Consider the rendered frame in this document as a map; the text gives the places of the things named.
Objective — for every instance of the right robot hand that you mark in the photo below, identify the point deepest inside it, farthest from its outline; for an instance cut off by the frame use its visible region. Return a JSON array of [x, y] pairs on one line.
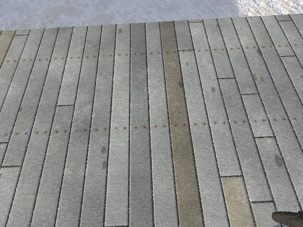
[[290, 219]]

